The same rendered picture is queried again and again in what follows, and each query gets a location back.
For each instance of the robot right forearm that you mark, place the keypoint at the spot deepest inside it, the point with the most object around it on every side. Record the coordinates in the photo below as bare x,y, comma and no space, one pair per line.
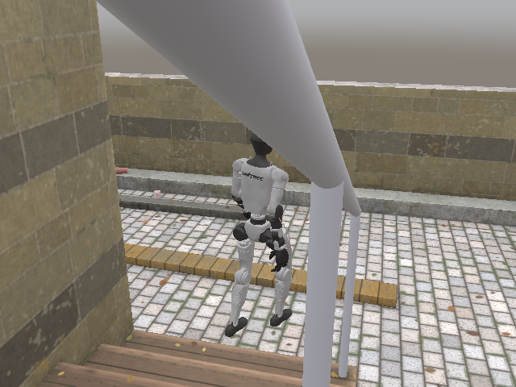
277,232

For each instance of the robot right upper arm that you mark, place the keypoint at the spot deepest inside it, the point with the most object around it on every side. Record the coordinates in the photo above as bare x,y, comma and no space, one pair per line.
280,178

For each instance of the robot left upper arm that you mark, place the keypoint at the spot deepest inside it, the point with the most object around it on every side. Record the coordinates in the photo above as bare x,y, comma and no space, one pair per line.
236,179

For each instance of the robot left thigh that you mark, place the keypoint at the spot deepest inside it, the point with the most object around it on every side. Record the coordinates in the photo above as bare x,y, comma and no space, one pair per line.
245,248

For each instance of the robot right foot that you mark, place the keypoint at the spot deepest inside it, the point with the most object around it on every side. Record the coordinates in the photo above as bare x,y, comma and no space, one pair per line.
275,321

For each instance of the robot right hand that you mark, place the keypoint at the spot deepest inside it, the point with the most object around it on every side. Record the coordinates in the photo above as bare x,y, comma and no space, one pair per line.
282,257

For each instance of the robot left forearm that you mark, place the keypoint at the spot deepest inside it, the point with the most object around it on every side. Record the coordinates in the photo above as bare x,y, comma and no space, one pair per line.
240,203

